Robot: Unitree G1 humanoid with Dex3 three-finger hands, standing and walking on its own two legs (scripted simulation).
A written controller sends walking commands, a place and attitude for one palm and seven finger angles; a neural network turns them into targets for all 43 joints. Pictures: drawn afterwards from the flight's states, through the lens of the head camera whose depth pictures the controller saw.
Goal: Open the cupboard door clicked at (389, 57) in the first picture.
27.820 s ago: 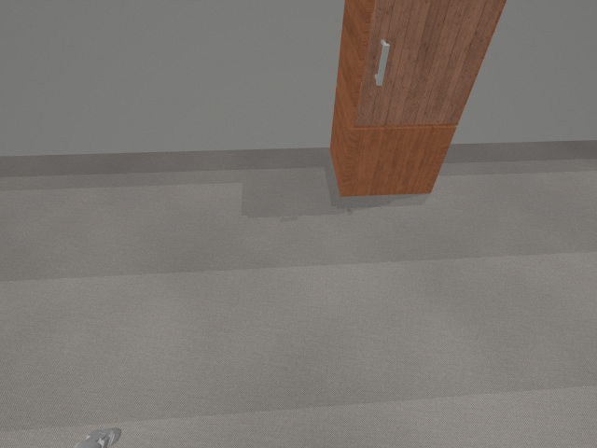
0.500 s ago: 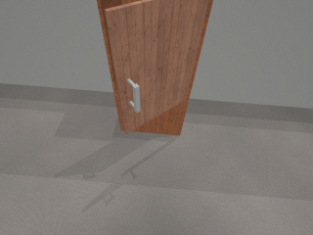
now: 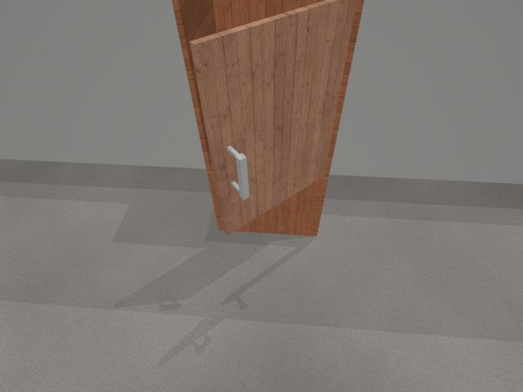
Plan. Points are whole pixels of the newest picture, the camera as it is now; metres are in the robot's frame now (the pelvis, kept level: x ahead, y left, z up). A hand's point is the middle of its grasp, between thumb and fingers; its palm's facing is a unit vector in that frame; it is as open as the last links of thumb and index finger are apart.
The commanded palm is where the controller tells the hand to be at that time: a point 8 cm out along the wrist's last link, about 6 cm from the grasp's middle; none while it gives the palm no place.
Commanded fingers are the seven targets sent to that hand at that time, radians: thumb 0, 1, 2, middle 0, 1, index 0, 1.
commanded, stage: let the arm hang, fingers relaxed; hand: left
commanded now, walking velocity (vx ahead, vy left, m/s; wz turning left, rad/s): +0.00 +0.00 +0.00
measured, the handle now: (238, 173) +0.62 +0.10 -0.08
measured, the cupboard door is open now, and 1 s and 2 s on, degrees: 42 42 42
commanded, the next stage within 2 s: look to check the result in 0.28 s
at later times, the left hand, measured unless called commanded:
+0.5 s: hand out of the picture +0.07 +0.23 -0.16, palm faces -0.02 -0.95 -0.30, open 7.4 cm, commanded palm none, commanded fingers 0.00 0.90 0.90 -0.20 -0.30 -0.20 -0.30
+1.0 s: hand out of the picture +0.11 +0.23 -0.15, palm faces -0.02 -0.94 -0.33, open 7.4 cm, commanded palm none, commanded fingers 0.00 0.90 0.90 -0.20 -0.30 -0.20 -0.30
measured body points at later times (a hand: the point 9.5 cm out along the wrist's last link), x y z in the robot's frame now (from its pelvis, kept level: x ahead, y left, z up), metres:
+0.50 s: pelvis +0.01 +0.00 +0.00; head +0.03 +0.00 +0.45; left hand +0.07 +0.28 -0.14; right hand +0.06 -0.27 -0.15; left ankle +0.02 +0.12 -0.75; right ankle +0.03 -0.10 -0.75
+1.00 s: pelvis +0.03 +0.00 +0.00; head +0.05 -0.01 +0.45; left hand +0.11 +0.28 -0.13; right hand +0.10 -0.28 -0.14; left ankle +0.02 +0.12 -0.75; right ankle +0.03 -0.10 -0.75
